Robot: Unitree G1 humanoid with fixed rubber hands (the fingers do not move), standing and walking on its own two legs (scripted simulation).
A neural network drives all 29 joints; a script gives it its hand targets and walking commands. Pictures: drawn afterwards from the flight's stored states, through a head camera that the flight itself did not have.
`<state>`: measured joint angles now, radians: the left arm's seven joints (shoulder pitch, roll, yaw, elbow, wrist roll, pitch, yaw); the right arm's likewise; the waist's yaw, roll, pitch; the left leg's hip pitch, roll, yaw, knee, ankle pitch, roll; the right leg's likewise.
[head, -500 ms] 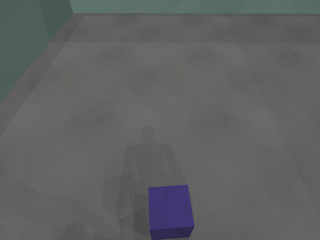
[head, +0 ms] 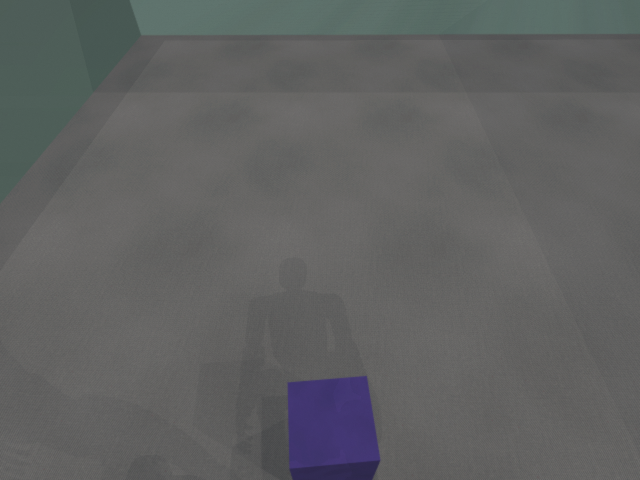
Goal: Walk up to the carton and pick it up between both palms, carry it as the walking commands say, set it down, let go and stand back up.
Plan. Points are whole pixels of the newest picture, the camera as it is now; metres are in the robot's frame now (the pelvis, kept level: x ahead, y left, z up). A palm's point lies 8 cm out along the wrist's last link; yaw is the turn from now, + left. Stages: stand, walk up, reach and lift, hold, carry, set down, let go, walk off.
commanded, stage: stand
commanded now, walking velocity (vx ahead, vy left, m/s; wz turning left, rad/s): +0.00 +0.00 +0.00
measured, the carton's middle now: (330, 433) +0.37 -0.02 -0.66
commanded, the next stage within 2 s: reach and lift in 0.46 s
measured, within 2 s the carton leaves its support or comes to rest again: neither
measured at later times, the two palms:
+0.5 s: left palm out of the picture -0.05 +0.19 -0.15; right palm out of the picture -0.02 -0.22 -0.15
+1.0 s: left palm out of the picture +0.15 +0.20 -0.17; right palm out of the picture +0.14 -0.22 -0.18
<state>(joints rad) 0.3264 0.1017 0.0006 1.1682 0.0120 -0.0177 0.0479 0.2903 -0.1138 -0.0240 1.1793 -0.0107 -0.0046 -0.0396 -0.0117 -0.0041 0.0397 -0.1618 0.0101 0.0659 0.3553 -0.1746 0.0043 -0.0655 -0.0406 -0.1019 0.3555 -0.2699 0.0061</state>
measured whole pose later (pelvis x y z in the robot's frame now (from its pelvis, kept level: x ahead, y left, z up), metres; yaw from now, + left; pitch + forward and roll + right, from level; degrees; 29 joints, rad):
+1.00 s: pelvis -0.04 +0.01 -0.05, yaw -6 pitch +20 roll +1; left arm 0.02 0.06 0.12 0.48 0.03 0.39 0.03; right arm -0.03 -0.16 -0.08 0.55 -0.08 0.38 0.07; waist 0.05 -0.02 -0.05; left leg -0.84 0.01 0.02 0.79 -0.30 -0.01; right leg -0.80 -0.01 0.02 0.84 -0.38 0.01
